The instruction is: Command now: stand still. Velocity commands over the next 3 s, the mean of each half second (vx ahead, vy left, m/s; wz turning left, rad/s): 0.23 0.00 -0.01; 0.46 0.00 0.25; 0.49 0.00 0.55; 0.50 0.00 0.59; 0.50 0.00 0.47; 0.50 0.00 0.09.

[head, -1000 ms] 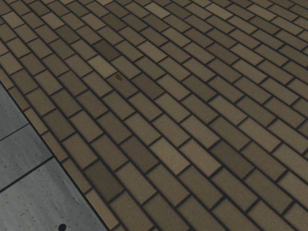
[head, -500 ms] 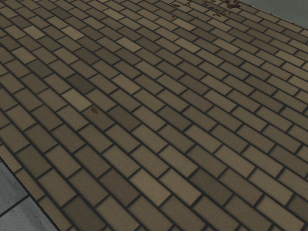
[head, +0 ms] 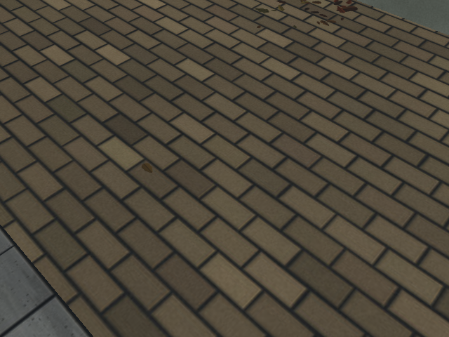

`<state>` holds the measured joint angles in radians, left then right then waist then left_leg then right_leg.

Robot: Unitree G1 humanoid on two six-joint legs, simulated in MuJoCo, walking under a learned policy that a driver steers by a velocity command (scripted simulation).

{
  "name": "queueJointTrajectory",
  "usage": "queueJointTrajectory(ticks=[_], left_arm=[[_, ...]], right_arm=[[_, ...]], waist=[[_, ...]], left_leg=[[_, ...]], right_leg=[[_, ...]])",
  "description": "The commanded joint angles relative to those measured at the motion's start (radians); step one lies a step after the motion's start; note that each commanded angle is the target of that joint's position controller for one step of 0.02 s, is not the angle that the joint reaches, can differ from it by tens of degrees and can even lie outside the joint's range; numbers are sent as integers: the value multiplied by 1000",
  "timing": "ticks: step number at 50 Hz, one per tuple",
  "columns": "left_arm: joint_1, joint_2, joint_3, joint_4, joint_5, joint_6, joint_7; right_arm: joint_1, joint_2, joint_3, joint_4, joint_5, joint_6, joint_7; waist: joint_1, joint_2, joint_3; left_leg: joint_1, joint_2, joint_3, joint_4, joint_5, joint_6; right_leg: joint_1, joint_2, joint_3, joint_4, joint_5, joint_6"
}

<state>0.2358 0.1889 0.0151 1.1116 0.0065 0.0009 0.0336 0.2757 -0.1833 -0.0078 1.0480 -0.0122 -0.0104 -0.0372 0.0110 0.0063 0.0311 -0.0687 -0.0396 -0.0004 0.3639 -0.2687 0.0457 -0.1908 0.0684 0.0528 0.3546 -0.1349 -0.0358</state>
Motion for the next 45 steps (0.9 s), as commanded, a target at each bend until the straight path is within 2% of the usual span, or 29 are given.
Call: queueJointTrajectory(ticks=[1, 4, 5, 7, 8, 9, 10, 11, 12, 13, 15, 18, 19, 20, 21, 22, 23, 24, 25, 26, 28, 31, 35, 37, 40, 41, 43, 44, 45], left_arm=[[32, 86, 9, -4, 0, -5, 5], [37, 80, 6, 11, 0, -4, 6], [44, 73, 4, 16, 0, -2, 6], [33, 86, 11, 8, 5, 3, 3], [14, 86, 14, -5, 11, 4, -2], [-21, 77, 13, -25, 16, 0, -9], [-49, 56, 8, -46, 27, -8, -18], [-79, 54, 8, -68, 33, -18, -25], [-100, 65, 13, -86, 32, -29, -30], [-106, 73, 17, -98, 30, -39, -35], [-124, 79, 24, -121, 22, -58, -47], [-127, 70, 31, -150, 10, -68, -58], [-70, 58, 33, -139, 6, -69, -59], [31, 58, 40, -106, 3, -70, -56], [166, 97, 61, -62, 6, -75, -47], [338, 203, 90, -38, 25, -83, -30], [420, 273, 101, -7, 22, -72, -31], [299, 208, 83, -30, 17, -62, -30], [180, 166, 70, -75, 15, -66, -35], [119, 143, 61, -95, 15, -74, -38], [110, 96, 41, -90, 11, -91, -34], [191, 105, 35, -57, 8, -107, -25], [236, 90, 24, -47, 16, -113, -21], [234, 81, 19, -48, 14, -117, -18], [260, 90, 18, -38, 12, -122, -8], [261, 98, 18, -36, 13, -123, -5], [244, 128, 25, -40, 14, -121, 5], [232, 143, 31, -46, 18, -114, 10], [220, 159, 36, -54, 22, -104, 12]], right_arm=[[53, -81, -9, -3, 0, -6, -4], [63, -75, -4, 13, 0, -5, -6], [78, -73, -3, 22, -2, -5, -5], [101, -112, -20, 29, -8, 1, -1], [119, -129, -28, 29, -7, 6, 0], [155, -141, -34, 36, -3, 8, 0], [173, -153, -42, 44, -2, 6, -2], [186, -147, -45, 49, -5, 0, -2], [197, -144, -47, 51, -13, -10, 0], [202, -146, -50, 52, -18, -20, 3], [204, -146, -55, 52, -16, -38, 8], [194, -151, -59, 49, -15, -53, 13], [165, -155, -60, 42, -9, -55, 15], [140, -156, -59, 34, -4, -58, 18], [140, -142, -52, 30, -6, -67, 23], [115, -90, -34, -10, 2, -73, 34], [128, -61, -32, -44, -5, -74, 39], [69, -111, -46, -54, -23, -65, 42], [33, -97, -44, -62, -19, -69, 53], [34, -77, -41, -58, -14, -73, 60], [65, -68, -43, -47, -27, -60, 67], [16, -75, -49, -69, -24, -37, 74], [-163, -59, -40, -139, -13, -30, 79], [-232, -43, -31, -169, -9, -33, 82], [-306, -42, -24, -205, -11, -35, 84], [-305, -49, -27, -210, -11, -36, 82], [-240, -76, -39, -199, -13, -40, 74], [-158, -95, -49, -177, -15, -43, 70], [-40, -116, -63, -142, -16, -46, 66]], waist=[[-2, 2, 13], [-2, 5, 18], [-5, 7, 1], [-18, 49, 36], [-33, 90, 73], [-52, 121, 120], [-59, 143, 171], [-65, 131, 206], [-66, 105, 216], [-61, 85, 210], [-56, 75, 184], [-37, 100, 147], [0, 98, 133], [48, 76, 105], [102, 17, 42], [174, -181, -57], [153, -332, -103], [88, -152, -1], [50, -63, 65], [17, -31, 77], [-24, -50, 59], [-30, -59, 59], [-2, -60, 102], [5, -70, 113], [17, -67, 120], [9, -66, 111], [-28, -87, 54], [-65, -100, 3], [-109, -112, -64]], left_leg=[[-77, 130, -106, -71, 139, 22], [-79, 129, -105, -71, 143, 22], [-73, 122, -105, -83, 49, 25], [-90, 119, -143, -103, -245, 59], [-93, 153, -212, -140, -398, 92], [-84, 215, -297, -201, -508, 133], [-78, 290, -373, -247, -549, 176], [-78, 341, -418, -271, -517, 206], [-42, 358, -430, -277, -446, 221], [9, 356, -412, -268, -364, 224], [64, 321, -333, -241, -216, 204], [-2, 281, -233, -189, -31, 176], [-78, 261, -189, -147, 20, 158], [-172, 227, -141, -67, 104, 133], [-263, 176, -80, 99, 217, 103], [-414, 70, 38, 445, 129, 45], [-588, -43, 53, 715, -286, 30], [-637, 42, -38, 839, -233, 54], [-642, 87, -47, 845, -114, 65], [-600, 117, -46, 805, -35, 63], [-532, 138, -25, 748, 17, 38], [-588, 132, 14, 713, 60, 12], [-654, 106, 30, 566, 160, 3], [-605, 87, 60, 435, 226, 11], [-533, 64, 116, 292, 260, 44], [-506, 49, 129, 262, 251, 62], [-418, -6, 164, 246, 185, 103], [-346, -37, 175, 248, 135, 125], [-235, -61, 172, 224, 105, 149]], right_leg=[[51, -129, 119, -34, 121, -24], [51, -129, 116, -31, 121, -23], [54, -118, 109, -31, 38, -26], [-28, -61, 64, 48, -207, -44], [-117, -28, 33, 117, -312, -50], [-213, -7, -13, 201, -329, -47], [-282, -19, -64, 281, -294, -42], [-338, -60, -74, 351, -268, -39], [-399, -82, -68, 403, -279, -37], [-446, -100, -63, 432, -283, -33], [-449, -113, -77, 397, -262, -25], [-285, -85, -126, 290, -198, -26], [-154, -64, -151, 222, -144, -31], [29, -24, -173, 160, -101, -36], [233, -18, -136, 125, -112, -51], [403, -262, 207, -38, -365, -120], [436, -454, 626, -214, -513, -210], [320, -441, 582, -200, -577, -208], [217, -407, 469, -196, -493, -191], [151, -361, 361, -212, -353, -170], [111, -293, 214, -225, -138, -141], [152, -277, 105, -227, 100, -149], [153, -253, -29, -247, 262, -132], [138, -240, -92, -254, 326, -118], [183, -265, -144, -246, 448, -103], [217, -274, -162, -215, 552, -96], [292, -286, -198, -74, 869, -79], [314, -292, -214, 57, 987, -74], [309, -298, -220, 228, 1005, -74]])
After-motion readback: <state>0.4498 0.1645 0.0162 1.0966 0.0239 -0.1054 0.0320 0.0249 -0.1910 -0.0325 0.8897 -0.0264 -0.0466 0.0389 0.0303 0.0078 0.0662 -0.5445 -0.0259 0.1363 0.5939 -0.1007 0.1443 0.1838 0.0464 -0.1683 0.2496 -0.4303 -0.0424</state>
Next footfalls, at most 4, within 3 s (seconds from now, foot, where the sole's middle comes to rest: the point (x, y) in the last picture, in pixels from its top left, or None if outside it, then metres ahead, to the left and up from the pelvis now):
0.42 right None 0.18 -0.13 -0.78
0.92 left None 0.51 0.03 -0.78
1.48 right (245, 235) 0.88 -0.03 -0.78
2.00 left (152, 215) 0.96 0.30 -0.78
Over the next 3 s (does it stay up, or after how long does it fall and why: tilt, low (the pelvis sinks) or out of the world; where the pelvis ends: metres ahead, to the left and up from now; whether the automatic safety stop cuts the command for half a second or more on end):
stays up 1.24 0.58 -0.01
